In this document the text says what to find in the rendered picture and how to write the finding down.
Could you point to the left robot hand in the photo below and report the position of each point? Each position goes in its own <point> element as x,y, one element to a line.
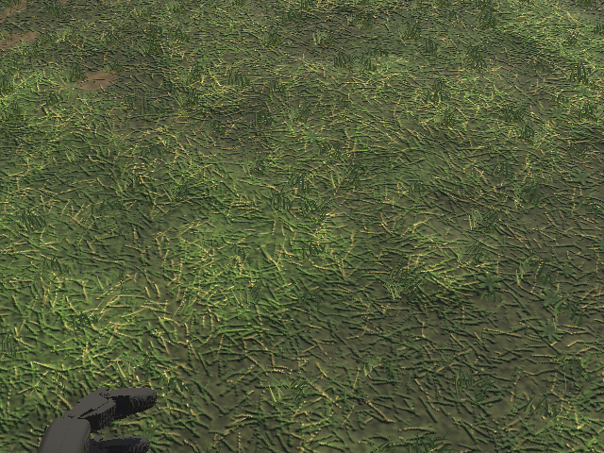
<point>72,432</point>

